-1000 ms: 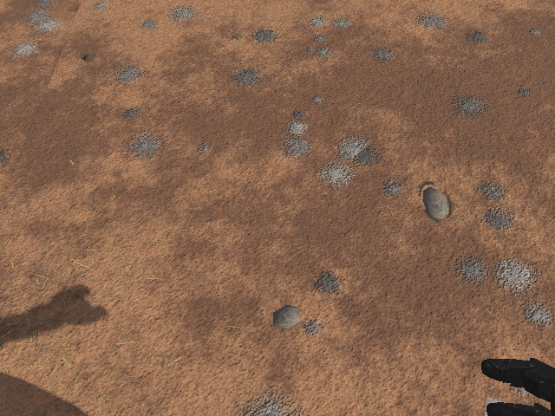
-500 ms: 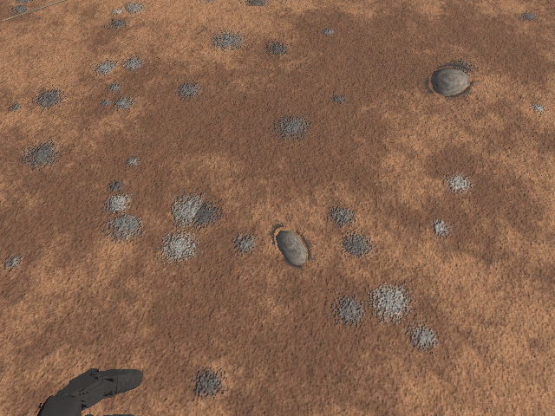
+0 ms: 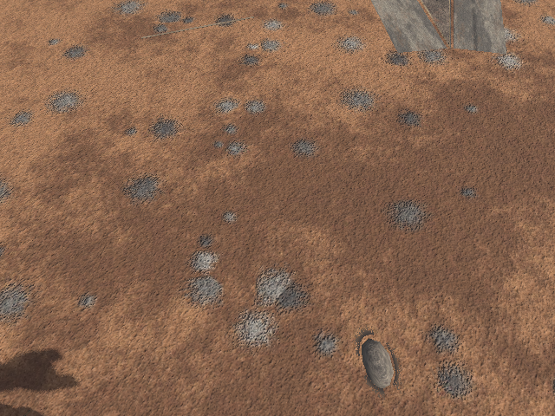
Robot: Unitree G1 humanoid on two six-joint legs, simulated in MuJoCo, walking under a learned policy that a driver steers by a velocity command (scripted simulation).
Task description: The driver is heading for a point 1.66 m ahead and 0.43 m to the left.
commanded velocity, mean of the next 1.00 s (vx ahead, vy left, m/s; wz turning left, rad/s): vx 0.50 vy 0.00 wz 0.46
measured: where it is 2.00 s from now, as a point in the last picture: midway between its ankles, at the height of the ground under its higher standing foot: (182, 212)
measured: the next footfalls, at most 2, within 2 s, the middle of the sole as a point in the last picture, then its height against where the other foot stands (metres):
left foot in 0.08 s outside the picture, level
right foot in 0.54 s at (328, 398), level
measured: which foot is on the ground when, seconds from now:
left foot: up 0.00-0.06, down 0.08-0.54, up 0.56-1.00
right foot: down 0.00-0.08, up 0.10-0.52, down 0.54-1.00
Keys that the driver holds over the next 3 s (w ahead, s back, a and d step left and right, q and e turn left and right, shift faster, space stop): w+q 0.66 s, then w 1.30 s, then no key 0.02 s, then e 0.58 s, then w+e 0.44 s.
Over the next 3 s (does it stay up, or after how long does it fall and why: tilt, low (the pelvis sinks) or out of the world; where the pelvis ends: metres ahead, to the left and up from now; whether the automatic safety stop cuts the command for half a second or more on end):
stays up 1.27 0.48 0.01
